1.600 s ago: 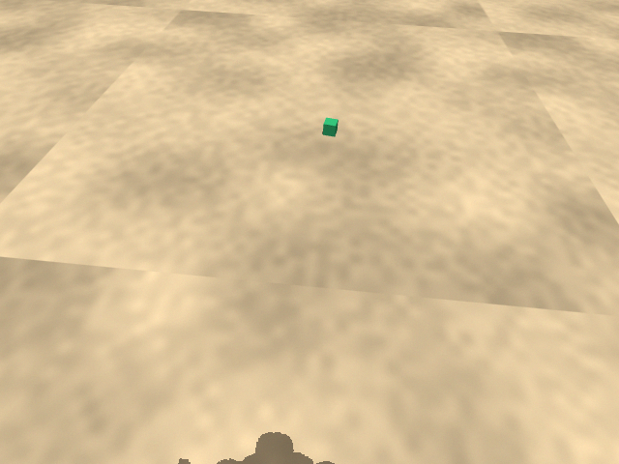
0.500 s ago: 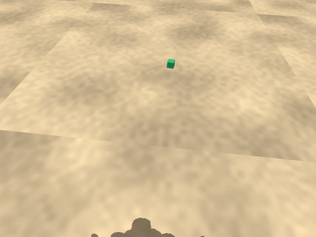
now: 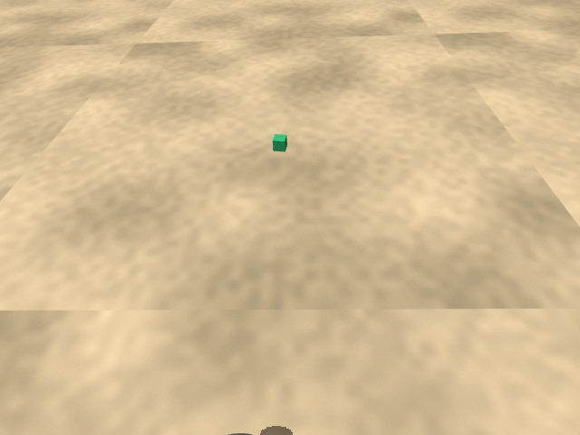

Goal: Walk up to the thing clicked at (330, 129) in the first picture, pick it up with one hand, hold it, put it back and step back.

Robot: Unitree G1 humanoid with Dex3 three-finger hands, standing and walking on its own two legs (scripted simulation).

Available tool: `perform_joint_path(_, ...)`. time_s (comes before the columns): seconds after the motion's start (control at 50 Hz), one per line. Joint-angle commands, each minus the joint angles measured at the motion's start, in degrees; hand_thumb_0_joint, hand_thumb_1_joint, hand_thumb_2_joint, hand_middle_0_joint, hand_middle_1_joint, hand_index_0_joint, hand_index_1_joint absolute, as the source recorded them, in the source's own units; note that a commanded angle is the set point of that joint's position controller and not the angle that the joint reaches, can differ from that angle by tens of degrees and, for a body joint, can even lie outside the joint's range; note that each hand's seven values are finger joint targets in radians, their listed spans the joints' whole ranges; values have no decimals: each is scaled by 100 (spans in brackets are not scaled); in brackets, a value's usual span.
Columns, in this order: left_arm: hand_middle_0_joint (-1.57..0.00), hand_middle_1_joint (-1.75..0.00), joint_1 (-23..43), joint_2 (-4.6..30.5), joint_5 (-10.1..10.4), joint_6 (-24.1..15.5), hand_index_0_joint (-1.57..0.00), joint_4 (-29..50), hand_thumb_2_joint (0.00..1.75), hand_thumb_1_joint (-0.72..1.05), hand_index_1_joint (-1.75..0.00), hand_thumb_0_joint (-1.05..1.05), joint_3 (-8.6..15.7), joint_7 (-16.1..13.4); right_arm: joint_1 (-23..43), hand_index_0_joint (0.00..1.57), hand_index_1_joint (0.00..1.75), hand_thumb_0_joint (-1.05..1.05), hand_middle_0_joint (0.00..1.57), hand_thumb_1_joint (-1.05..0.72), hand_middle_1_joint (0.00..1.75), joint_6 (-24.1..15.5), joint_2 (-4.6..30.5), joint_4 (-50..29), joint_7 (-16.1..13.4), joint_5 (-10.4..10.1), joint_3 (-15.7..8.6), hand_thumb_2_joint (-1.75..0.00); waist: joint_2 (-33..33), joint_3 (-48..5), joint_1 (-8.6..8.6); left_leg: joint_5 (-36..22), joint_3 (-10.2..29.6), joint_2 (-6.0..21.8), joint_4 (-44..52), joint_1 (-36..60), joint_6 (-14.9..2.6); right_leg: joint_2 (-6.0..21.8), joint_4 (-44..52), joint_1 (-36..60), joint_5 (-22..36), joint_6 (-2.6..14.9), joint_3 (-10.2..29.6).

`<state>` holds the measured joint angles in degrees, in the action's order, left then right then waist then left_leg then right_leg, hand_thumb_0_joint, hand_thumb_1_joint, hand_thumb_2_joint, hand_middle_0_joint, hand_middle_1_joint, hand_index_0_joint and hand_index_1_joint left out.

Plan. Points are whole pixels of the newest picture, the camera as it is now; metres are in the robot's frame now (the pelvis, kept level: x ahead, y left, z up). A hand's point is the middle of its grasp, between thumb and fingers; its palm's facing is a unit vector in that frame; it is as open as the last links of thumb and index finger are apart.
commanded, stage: walk up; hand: left
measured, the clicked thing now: (280, 142) +1.81 +0.18 -0.73
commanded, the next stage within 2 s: none
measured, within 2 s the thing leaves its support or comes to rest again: neither
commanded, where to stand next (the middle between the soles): +1.42 -0.03 m, yaw -4 degrees
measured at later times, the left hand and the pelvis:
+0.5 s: hand (156, 309) +0.36 +0.29 -0.13, palm faces -0.15 -0.93 -0.35, open 7.4 cm; pelvis +0.27 +0.02 +0.01, yaw -4 degrees
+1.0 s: hand (205, 218) +0.60 +0.24 -0.12, palm faces -0.08 -0.92 -0.39, open 7.4 cm; pelvis +0.55 -0.03 +0.01, yaw -4 degrees
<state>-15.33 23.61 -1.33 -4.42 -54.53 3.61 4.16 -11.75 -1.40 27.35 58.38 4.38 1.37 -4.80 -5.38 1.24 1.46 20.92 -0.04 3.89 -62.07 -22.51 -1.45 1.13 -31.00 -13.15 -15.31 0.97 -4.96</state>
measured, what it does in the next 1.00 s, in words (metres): walks ahead: left foot, then right foot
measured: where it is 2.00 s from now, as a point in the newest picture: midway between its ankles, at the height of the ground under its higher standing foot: (316, 246)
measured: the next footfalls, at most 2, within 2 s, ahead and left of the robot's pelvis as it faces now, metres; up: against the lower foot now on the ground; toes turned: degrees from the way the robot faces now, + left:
left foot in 0.26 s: +0.31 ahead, +0.15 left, +0.00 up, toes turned +5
right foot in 0.68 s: +0.54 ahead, -0.16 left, +0.00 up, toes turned -10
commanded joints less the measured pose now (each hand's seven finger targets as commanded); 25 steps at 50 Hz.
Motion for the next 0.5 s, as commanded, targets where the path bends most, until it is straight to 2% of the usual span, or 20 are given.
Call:
perform_joint_path(0.0,-20,-30,352,1725,91,-210,-20,530,90,90,-30,0,420,-148,89,20,30,0,20,-90,30,-224,944,-640,130,-52,-238,-90,1394,464,-125,-537,252,467,865,-947,103,1380,2426,120,-1614,994,1695)
perform_joint_path(0.04,-20,-30,355,1795,79,-241,-20,615,90,90,-30,0,435,-142,355,20,30,0,20,-90,30,-207,870,-847,195,-10,-249,-90,1377,519,-79,-622,167,490,1540,-861,193,1372,2428,38,-1523,1050,1475)
perform_joint_path(0.08,-20,-30,174,1777,93,-239,-20,640,90,90,-30,0,425,-130,724,20,30,0,20,-90,30,-229,833,-1001,200,34,-242,-90,1155,456,70,-935,-45,442,2118,-813,275,1256,2268,220,-1303,1029,1248)
perform_joint_path(0.12,-20,-30,103,1804,70,-241,-20,668,90,90,-30,0,419,-117,868,20,30,0,20,-90,30,-273,781,-1097,198,22,-251,-90,960,342,128,-1299,-179,383,2588,-465,226,1247,2110,292,-962,1000,1048)
perform_joint_path(0.16,-20,-30,96,1799,79,-204,-20,659,90,90,-30,0,388,-104,848,20,30,0,20,-90,30,-303,721,-1096,186,3,-276,-90,893,372,92,-1394,-438,225,2787,150,170,1194,1927,-11,-729,986,866)
perform_joint_path(0.18,-20,-30,115,1817,80,-182,-20,663,90,90,-30,0,378,-101,645,20,30,0,20,-90,30,-326,701,-1072,167,-5,-288,-90,933,292,-17,-1355,-551,128,2931,568,154,1218,1606,-111,-372,970,839)
perform_joint_path(0.2,-20,-30,124,1764,75,-176,-20,699,90,90,-30,0,339,-98,262,20,30,0,20,-90,30,-349,792,-989,126,-3,-347,-90,671,90,-269,-1236,-626,-49,3089,1308,65,1117,922,-319,476,874,661)
perform_joint_path(0.22,-20,-30,-12,1540,75,-153,-20,706,90,90,-30,0,279,-107,-511,20,30,0,20,-90,30,-386,995,-769,51,55,-447,-90,102,-393,-611,-774,-670,-229,3235,2340,-108,764,-518,-510,1313,712,320)
perform_joint_path(0.24,-20,-30,-284,1153,118,-121,-20,739,90,90,-30,0,146,-150,-1501,20,30,0,20,-90,30,-424,1390,-593,-45,181,-608,-90,-961,-942,-994,544,524,533,3756,3381,-477,314,-2559,-1372,935,442,13)
perform_joint_path(0.26,-20,-30,-365,873,215,-132,-20,853,90,90,-30,0,63,-187,-1546,20,30,0,20,-90,30,-461,1802,-748,-126,140,-668,-90,-1527,-921,-915,1704,3576,2014,4881,3768,-956,-593,-3686,-2871,-1376,206,424)
perform_joint_path(0.28,-20,-30,-177,1491,164,-140,-20,819,90,90,-30,0,147,-255,-1128,20,30,0,20,-90,30,-449,1929,-878,-121,-114,-729,-90,-624,-952,-828,1952,4037,2306,5179,3305,-1430,-191,-4135,-2832,-1303,334,1172)
perform_joint_path(0.3,-20,-30,-49,1612,188,-160,-20,741,90,90,-30,0,115,-256,-708,20,30,0,20,-90,30,-443,1664,-982,-146,-148,-631,-90,-15,-514,-619,1403,3013,2103,4932,2869,-1325,103,-4156,-2915,-808,273,1309)
perform_joint_path(0.32,-20,-30,-187,1530,235,-173,-20,629,90,90,-30,0,140,-217,-453,20,30,0,20,-90,30,-452,1388,-1105,-161,-152,-492,-90,43,-239,-420,854,2152,1756,4815,2492,-1178,272,-3875,-2782,-495,228,1250)
perform_joint_path(0.34,-20,-30,-251,1468,226,-175,-20,531,90,90,-30,0,152,-178,-260,20,30,0,20,-90,30,-472,1184,-1156,-178,-140,-410,-90,-46,-48,-315,396,1573,1548,4836,2043,-1046,453,-3499,-2568,-404,192,1168)
perform_joint_path(0.36,-20,-30,-332,1426,194,-138,-20,476,90,90,-30,0,169,-124,-218,20,30,0,20,-90,30,-501,1103,-1166,-168,-154,-351,-90,-177,97,-237,-17,1118,1492,4942,1564,-1005,570,-3095,-2256,-318,103,1076)
perform_joint_path(0.38,-20,-30,-340,1369,164,-104,-20,467,90,90,-30,0,170,-64,-198,20,30,0,20,-90,30,-528,1079,-1192,-157,-148,-328,-90,-165,90,-206,-313,803,1401,4991,1393,-997,579,-2830,-2058,-208,21,950)
perform_joint_path(0.42,-20,-30,-33,1247,137,-63,-20,587,90,90,-30,0,166,33,-222,20,30,0,20,-90,30,-562,1153,-1256,-147,-101,-331,-90,-263,273,-238,-385,506,1401,5147,1290,-1141,660,-2088,-2053,-150,-114,717)
perform_joint_path(0.44,-20,-30,104,1223,116,-56,-20,633,90,90,-30,0,167,71,-196,20,30,0,20,-90,30,-581,1211,-1288,-134,-96,-335,-90,-268,352,-229,-240,474,1492,5220,1207,-1227,733,-1748,-2038,-55,-134,637)
perform_joint_path(0.48,-20,-30,459,1227,89,-46,-20,712,90,90,-30,0,188,151,-206,20,30,0,20,-90,30,-596,1270,-1298,-107,-97,-337,-90,-253,371,-304,229,272,1342,5287,1099,-1139,697,-1128,-1829,354,-83,494)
